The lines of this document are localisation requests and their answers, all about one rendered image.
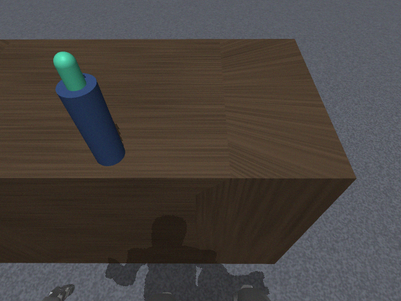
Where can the left robot hand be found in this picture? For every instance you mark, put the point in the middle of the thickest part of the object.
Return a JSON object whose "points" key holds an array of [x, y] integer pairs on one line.
{"points": [[60, 293]]}

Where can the bottle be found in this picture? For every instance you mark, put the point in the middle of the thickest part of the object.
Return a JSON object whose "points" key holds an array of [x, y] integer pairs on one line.
{"points": [[83, 99]]}

